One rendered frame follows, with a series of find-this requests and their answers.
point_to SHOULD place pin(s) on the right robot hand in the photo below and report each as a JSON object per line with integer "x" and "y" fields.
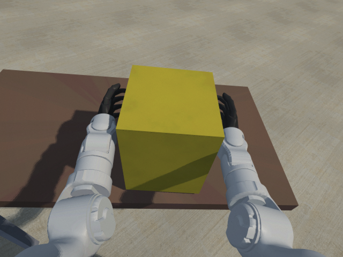
{"x": 228, "y": 116}

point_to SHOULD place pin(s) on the left robot upper arm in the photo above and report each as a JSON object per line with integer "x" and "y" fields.
{"x": 77, "y": 227}

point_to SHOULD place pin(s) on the carton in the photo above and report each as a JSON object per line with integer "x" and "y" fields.
{"x": 169, "y": 130}

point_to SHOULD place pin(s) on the robot left forearm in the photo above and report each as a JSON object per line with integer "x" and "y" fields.
{"x": 95, "y": 160}

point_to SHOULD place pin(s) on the robot right forearm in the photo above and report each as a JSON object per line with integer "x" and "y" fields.
{"x": 239, "y": 173}

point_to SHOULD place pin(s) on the right robot upper arm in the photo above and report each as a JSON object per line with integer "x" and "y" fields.
{"x": 259, "y": 231}

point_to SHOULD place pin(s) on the table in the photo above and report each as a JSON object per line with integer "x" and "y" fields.
{"x": 43, "y": 121}

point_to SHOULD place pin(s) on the left robot hand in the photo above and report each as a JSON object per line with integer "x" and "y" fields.
{"x": 107, "y": 105}

